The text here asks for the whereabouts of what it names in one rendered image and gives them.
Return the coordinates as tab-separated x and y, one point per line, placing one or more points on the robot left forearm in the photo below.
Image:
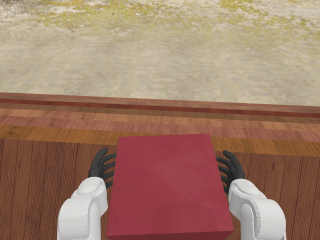
79	217

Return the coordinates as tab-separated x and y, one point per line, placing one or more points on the robot right forearm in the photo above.
260	218

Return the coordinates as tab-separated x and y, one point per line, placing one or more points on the left robot hand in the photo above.
98	168

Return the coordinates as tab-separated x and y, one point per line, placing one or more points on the right robot hand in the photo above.
233	173

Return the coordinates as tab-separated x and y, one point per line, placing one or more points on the carton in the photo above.
167	187

